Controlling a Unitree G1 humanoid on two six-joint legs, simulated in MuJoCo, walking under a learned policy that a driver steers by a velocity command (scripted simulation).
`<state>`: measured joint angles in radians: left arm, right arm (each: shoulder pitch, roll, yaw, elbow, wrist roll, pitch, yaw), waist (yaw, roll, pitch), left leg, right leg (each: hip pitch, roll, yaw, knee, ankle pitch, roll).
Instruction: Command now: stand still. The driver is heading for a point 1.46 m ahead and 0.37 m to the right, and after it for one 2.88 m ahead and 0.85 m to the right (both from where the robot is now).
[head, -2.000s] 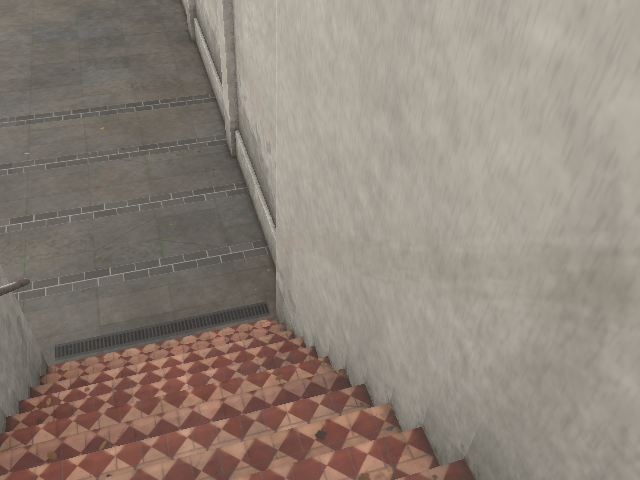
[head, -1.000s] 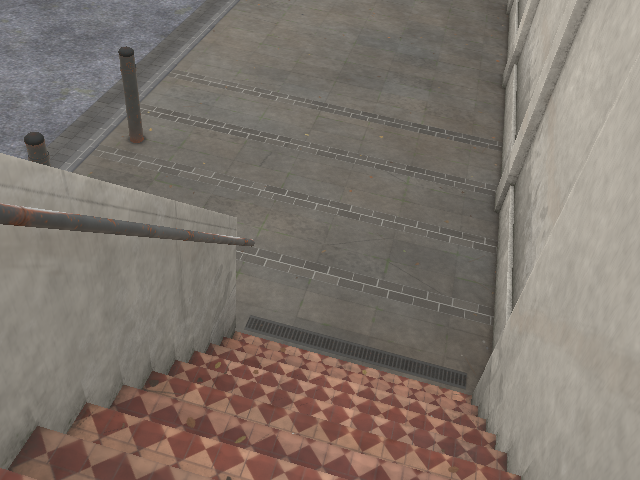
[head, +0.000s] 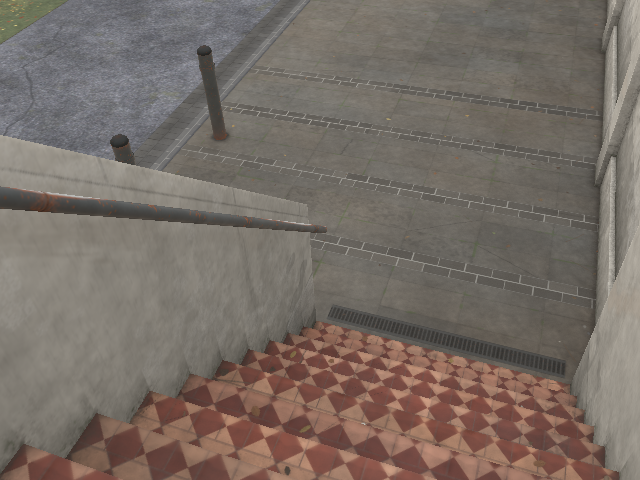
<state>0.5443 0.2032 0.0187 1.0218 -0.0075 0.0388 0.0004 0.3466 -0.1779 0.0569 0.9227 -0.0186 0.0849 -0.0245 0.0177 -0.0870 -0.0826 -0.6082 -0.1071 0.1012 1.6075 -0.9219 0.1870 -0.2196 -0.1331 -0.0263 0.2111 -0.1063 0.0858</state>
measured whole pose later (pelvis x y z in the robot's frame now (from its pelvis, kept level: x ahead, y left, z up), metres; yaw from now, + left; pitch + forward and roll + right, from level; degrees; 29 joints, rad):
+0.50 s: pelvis -0.08 -0.13 +0.04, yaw +1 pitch -6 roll +5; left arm 0.27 0.32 0.06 0.85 0.00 0.06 -0.01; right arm 0.36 -0.30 -0.08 1.01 -0.05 0.01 -0.04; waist 0.11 0.09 -0.06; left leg -0.56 0.21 0.09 1.47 -0.90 -0.02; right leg -0.46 -0.10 0.10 0.87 0.05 0.02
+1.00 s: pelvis -0.08 -0.24 +0.09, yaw -2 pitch -1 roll -1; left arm 0.02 0.33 0.07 0.90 0.03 0.03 0.01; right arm 0.64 -0.24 -0.01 1.10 -0.01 0.00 -0.04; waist 0.00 0.04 -0.08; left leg -0.40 -0.06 -0.05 1.20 -0.79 0.07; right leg -0.92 0.19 0.32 1.43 0.17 0.05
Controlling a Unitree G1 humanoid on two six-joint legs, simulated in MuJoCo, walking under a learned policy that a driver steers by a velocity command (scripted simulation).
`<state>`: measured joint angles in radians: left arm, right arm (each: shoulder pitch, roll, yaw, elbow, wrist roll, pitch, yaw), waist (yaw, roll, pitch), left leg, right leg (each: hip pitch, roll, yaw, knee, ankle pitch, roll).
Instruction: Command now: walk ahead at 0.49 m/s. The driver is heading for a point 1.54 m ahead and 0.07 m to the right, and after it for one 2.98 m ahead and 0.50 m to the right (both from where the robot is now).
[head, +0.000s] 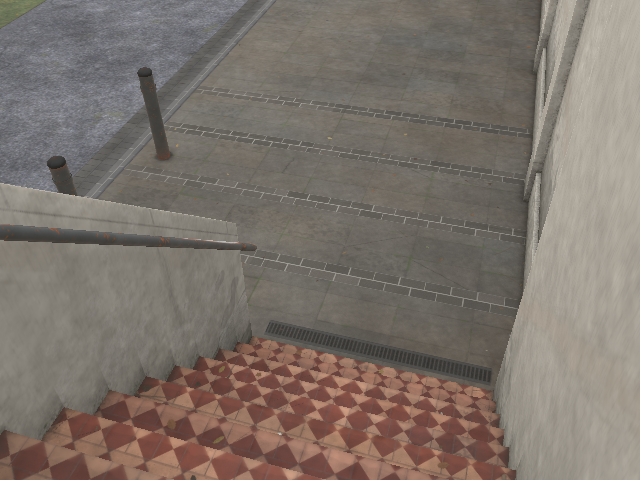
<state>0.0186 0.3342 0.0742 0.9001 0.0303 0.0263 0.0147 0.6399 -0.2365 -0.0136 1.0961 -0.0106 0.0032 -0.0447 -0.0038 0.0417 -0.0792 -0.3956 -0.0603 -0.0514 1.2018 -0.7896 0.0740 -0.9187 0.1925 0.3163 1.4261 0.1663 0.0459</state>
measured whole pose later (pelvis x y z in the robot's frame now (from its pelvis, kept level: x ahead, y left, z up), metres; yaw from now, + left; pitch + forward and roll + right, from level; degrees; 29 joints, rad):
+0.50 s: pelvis +0.13 -0.15 -0.15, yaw -3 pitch -1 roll +3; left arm 0.59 0.17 -0.05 1.07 -0.07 -0.03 0.07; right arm 0.26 -0.17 0.01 1.00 -0.04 0.03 0.00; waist -0.03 0.06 0.03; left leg -0.89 0.00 -0.05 1.36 0.01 -0.02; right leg -0.22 0.06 0.02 0.81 -0.57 -0.09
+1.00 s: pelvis +0.39 -0.17 -0.36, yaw -3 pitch +1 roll -1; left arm 0.24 0.19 0.03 0.95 0.03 -0.05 0.03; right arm 0.43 -0.19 0.01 1.06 0.02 -0.07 -0.01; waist 0.04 0.00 0.01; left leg -0.27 -0.05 -0.03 0.72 -0.47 0.05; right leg -0.79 0.03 0.12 1.18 0.12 -0.03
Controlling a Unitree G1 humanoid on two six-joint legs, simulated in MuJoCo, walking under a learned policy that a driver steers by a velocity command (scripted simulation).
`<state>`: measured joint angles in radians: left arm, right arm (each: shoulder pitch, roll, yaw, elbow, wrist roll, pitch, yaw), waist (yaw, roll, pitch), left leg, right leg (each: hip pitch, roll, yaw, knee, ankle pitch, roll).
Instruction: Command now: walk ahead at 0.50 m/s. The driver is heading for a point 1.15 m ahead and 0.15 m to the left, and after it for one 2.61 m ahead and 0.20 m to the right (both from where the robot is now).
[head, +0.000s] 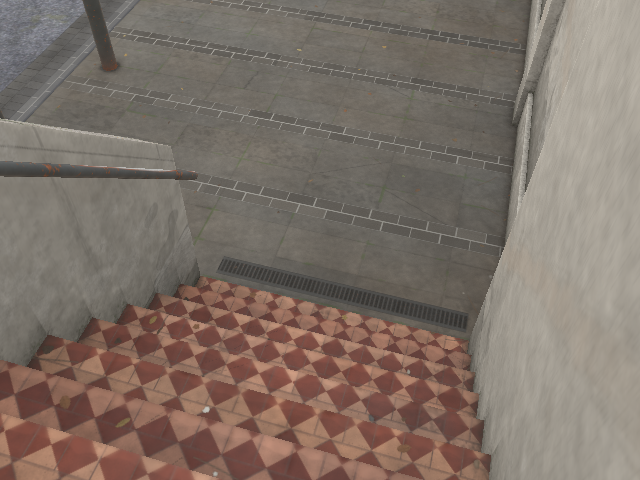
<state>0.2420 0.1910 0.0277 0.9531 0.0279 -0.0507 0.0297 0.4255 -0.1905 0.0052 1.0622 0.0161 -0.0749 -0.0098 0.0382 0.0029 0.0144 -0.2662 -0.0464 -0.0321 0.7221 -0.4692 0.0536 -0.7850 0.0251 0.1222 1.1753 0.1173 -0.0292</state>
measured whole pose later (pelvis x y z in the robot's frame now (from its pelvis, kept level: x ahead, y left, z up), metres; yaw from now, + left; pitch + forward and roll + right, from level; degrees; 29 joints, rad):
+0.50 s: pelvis +0.28 -0.04 -0.28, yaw -1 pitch -1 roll +0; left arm 0.58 0.14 -0.03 1.13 -0.06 -0.08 0.06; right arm 0.22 -0.17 0.01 1.04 -0.07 -0.03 0.00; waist 0.00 0.03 -0.04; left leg -0.72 0.01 -0.02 0.93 0.41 0.05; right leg -0.21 0.07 -0.09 1.05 -0.82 -0.10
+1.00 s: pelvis +0.53 -0.06 -0.53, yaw +0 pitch -2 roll +2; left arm 0.15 0.22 0.02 0.96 0.04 -0.03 0.02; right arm 0.50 -0.14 0.01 1.02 -0.01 -0.05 -0.04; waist -0.06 -0.07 -0.07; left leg -0.33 -0.09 0.04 1.29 -0.91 0.07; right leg -0.56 -0.04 0.06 0.79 0.43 -0.01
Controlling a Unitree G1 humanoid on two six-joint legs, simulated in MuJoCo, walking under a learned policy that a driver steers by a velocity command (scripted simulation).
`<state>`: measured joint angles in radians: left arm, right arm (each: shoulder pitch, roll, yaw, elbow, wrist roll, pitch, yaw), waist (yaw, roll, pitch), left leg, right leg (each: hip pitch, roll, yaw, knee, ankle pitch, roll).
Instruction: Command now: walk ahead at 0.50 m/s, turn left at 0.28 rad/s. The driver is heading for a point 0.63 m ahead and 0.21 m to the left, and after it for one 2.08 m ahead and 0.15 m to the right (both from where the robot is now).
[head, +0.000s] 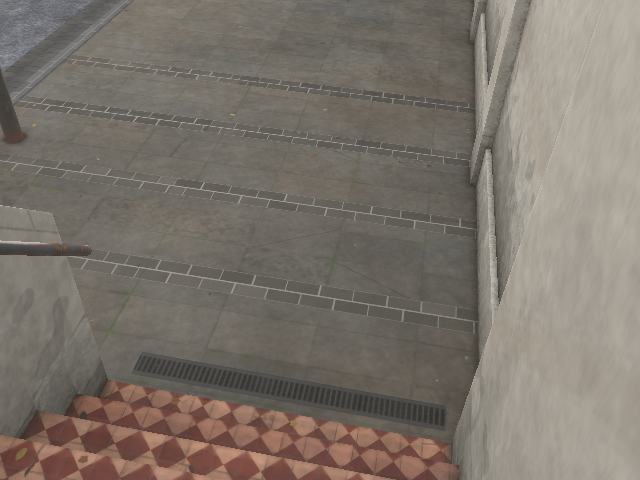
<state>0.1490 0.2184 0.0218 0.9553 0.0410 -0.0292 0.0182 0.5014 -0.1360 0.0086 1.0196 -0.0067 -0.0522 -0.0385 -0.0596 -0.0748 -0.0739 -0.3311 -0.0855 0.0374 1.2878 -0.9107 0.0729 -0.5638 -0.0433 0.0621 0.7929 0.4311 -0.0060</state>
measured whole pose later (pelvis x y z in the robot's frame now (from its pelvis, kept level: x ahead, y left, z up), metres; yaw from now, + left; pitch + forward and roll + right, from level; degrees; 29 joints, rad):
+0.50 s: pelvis +0.24 -0.02 -0.24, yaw +14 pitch -4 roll -4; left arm 0.51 0.17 0.01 1.02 0.02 -0.07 0.06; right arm 0.10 -0.20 -0.01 0.93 -0.02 -0.02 0.00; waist 0.07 0.09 0.02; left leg -0.47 0.03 0.06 0.56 0.44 0.12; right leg -0.16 -0.01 -0.31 1.39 -0.90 -0.06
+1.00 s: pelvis +0.50 -0.02 -0.47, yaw +30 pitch -2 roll +5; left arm 0.20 0.25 0.03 0.81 -0.02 -0.02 0.01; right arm 0.39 -0.21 -0.01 0.90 -0.02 0.01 -0.07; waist -0.05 -0.08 -0.07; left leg -0.47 -0.21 -0.07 1.55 -0.88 0.10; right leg -0.19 -0.08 0.05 0.36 0.23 -0.03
